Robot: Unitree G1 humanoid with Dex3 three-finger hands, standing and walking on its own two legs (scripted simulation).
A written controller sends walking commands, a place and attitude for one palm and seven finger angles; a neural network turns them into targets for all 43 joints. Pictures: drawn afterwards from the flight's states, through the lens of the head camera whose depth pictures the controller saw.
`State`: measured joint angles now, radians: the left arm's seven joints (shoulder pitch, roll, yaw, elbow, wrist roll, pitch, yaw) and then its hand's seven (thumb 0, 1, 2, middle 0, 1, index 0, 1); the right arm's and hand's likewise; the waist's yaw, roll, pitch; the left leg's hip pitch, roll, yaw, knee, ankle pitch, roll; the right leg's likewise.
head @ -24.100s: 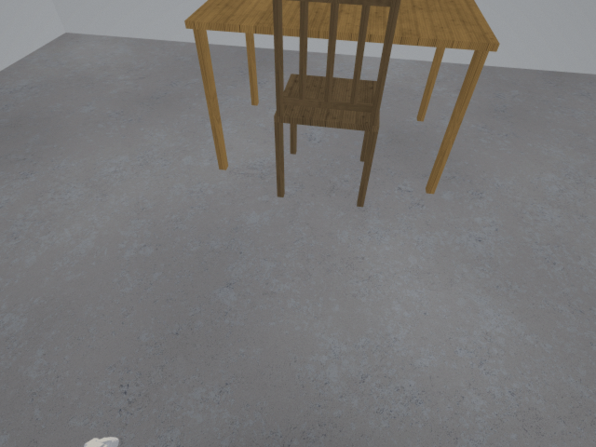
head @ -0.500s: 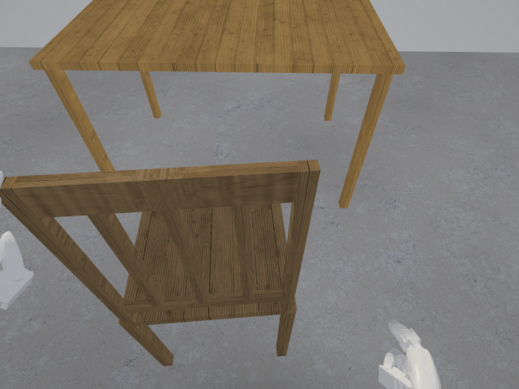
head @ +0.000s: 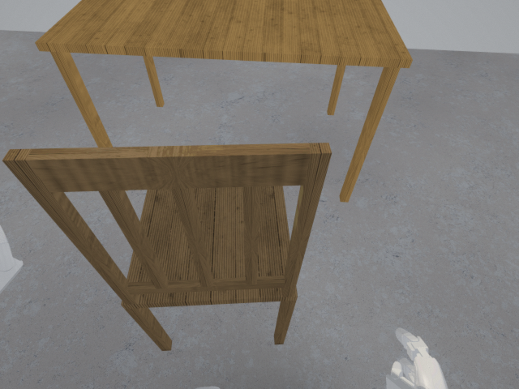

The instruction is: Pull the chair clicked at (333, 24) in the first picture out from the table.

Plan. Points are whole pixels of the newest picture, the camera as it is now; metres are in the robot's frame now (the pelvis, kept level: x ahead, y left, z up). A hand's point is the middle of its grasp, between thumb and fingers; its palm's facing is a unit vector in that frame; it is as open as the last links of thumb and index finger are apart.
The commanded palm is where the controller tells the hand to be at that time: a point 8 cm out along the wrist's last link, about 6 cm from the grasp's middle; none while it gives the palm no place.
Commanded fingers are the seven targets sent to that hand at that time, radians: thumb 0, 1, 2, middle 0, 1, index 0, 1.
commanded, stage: step back with the hand held close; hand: left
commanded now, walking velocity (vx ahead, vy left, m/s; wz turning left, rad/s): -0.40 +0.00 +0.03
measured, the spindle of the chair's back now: (197, 244) +0.37 +0.15 -0.04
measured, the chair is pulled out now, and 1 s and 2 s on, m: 0.54 0.54 0.54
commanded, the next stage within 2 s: stop stepping back and stand still in 0.92 s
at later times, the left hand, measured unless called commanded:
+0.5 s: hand (11, 279) +0.19 +0.27 +0.18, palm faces +0.47 -0.73 -0.49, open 7.4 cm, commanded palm +0.12 +0.31 +0.19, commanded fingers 0.00 0.90 0.90 -0.20 -0.30 -0.20 -0.30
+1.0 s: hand (17, 386) +0.10 +0.21 +0.18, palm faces +0.31 -0.72 -0.62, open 7.4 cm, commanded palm +0.04 +0.25 +0.19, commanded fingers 0.00 0.90 0.90 -0.20 -0.30 -0.20 -0.30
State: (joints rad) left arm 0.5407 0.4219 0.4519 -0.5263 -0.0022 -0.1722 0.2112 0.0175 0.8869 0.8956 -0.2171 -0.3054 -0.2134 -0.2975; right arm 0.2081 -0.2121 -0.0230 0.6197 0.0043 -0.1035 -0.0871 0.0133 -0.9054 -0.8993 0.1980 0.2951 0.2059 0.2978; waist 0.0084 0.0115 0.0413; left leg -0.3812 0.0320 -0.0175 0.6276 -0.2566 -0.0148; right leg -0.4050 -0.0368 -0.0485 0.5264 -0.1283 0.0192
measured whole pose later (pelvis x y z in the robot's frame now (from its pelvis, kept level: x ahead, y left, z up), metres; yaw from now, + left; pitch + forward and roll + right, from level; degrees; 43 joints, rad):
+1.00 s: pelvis -0.10 -0.04 +0.01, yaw -1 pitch +3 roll +0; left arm 0.67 0.48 0.47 -0.55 -0.02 -0.26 0.14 0.01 0.88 0.89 -0.22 -0.31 -0.22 -0.30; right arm 0.14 -0.21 -0.04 0.65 0.01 -0.07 -0.08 0.01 -0.91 -0.90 0.20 0.30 0.21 0.30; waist -0.02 0.01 0.02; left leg -0.41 0.00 -0.02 0.70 -0.35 -0.03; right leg -0.28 -0.02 -0.01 0.48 -0.26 0.01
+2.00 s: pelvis -0.23 -0.07 +0.01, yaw +1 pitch -1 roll +0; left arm 0.50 0.41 0.34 -0.34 0.01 -0.20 0.11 0.01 0.89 0.90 -0.21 -0.30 -0.21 -0.30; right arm 0.22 -0.24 -0.05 0.65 0.01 -0.11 -0.03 0.01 -0.91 -0.90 0.20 0.29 0.20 0.30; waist -0.01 0.02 -0.01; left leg -0.26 0.02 0.04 0.52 -0.24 0.00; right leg -0.20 -0.01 -0.08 0.53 -0.31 -0.02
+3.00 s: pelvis -0.23 -0.06 +0.01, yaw +1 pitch -2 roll +0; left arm 0.34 0.09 -0.02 1.09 0.01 0.01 0.04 0.02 0.92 0.90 -0.21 -0.30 -0.20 -0.29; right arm 0.35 -0.09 0.01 1.10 -0.01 0.00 -0.03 0.00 -0.91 -0.90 0.19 0.29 0.20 0.30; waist -0.01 0.02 0.04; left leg -0.22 0.01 0.04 0.45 -0.20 0.01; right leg -0.16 -0.02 -0.07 0.47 -0.28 -0.02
